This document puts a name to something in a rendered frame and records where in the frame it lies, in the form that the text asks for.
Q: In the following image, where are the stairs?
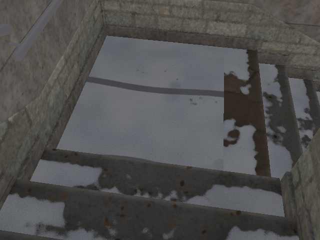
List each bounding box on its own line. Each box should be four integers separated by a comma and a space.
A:
0, 147, 299, 240
258, 63, 320, 181

